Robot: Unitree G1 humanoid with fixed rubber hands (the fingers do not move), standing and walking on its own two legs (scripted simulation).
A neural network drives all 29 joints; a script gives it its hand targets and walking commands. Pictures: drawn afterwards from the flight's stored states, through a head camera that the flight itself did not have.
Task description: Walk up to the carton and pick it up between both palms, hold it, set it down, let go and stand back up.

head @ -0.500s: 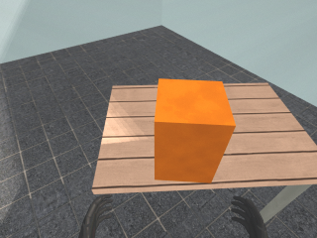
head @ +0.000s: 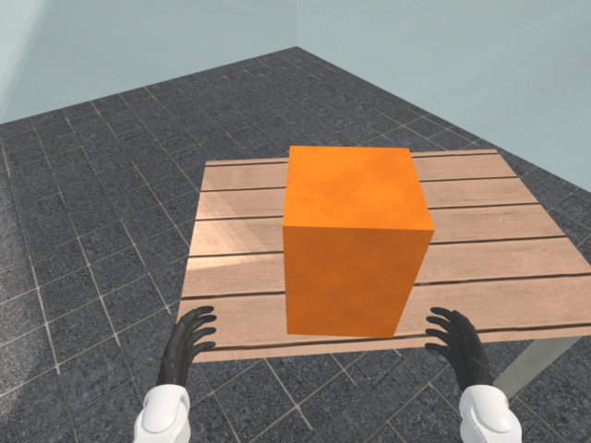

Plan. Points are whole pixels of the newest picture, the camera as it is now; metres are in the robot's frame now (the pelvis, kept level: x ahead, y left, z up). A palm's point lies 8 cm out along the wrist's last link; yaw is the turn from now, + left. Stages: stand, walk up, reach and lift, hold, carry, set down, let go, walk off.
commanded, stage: reach and lift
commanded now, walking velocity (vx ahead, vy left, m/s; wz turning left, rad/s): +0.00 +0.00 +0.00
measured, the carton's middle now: (344, 247) +0.45 -0.06 +0.00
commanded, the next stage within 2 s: none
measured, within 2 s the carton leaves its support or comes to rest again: neither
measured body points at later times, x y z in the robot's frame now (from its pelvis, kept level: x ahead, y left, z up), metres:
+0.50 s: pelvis +0.00 +0.00 +0.01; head +0.00 +0.02 +0.46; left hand +0.34 +0.16 +0.06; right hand +0.32 -0.22 +0.06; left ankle -0.03 +0.11 -0.74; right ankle +0.03 -0.10 -0.74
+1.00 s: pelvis +0.00 +0.00 +0.01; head +0.02 +0.01 +0.46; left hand +0.41 +0.16 +0.13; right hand +0.38 -0.24 +0.12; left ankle -0.03 +0.11 -0.74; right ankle +0.03 -0.10 -0.74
